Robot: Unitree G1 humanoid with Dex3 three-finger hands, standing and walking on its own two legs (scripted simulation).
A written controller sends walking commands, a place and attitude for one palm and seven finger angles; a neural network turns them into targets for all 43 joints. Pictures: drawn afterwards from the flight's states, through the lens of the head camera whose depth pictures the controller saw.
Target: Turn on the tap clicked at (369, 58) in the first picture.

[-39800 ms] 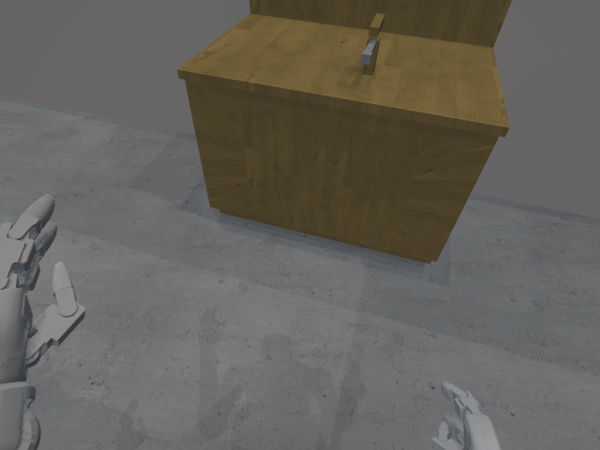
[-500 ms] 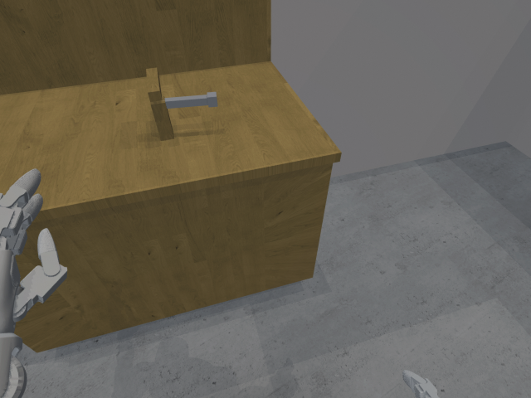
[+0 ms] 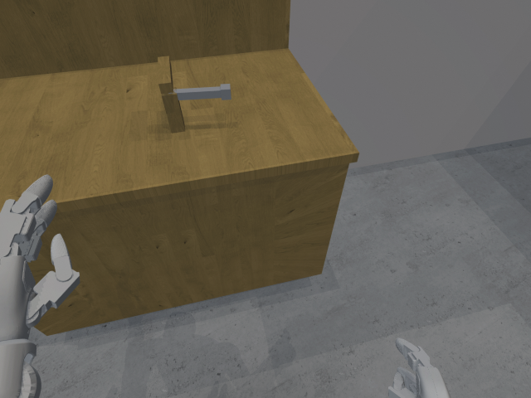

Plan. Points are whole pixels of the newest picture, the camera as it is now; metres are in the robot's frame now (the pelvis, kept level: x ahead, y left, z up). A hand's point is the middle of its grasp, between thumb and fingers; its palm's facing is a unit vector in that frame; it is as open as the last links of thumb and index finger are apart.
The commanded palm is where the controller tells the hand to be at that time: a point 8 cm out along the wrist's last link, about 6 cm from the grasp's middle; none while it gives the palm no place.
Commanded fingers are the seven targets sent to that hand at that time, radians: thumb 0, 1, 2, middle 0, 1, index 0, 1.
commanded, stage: stop stepping back and stand still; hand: left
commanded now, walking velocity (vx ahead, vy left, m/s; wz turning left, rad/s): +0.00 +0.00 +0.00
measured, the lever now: (225, 91) +0.78 +0.15 +0.06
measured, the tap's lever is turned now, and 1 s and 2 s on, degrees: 83 83 83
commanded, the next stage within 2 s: stand and check the lever's angle in 0.30 s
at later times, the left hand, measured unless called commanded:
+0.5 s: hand (65, 260) +0.23 +0.25 +0.16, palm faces +0.37 -0.85 -0.37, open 7.4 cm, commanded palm +0.18 +0.29 +0.18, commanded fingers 0.00 0.90 0.90 -0.20 -0.30 -0.20 -0.30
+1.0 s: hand (46, 272) +0.21 +0.26 +0.16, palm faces +0.38 -0.85 -0.37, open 7.4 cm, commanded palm +0.16 +0.30 +0.18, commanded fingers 0.00 0.90 0.90 -0.20 -0.30 -0.20 -0.30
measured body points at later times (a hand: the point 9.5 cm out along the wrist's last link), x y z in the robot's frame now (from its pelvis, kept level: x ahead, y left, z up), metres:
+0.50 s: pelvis +0.01 +0.01 +0.01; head +0.01 +0.00 +0.46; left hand +0.20 +0.29 +0.18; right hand +0.19 -0.23 -0.07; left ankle +0.01 +0.12 -0.73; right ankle +0.01 -0.09 -0.73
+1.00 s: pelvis +0.00 +0.02 +0.01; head -0.01 +0.02 +0.46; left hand +0.19 +0.30 +0.18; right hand +0.16 -0.21 -0.07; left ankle +0.01 +0.12 -0.73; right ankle +0.01 -0.09 -0.73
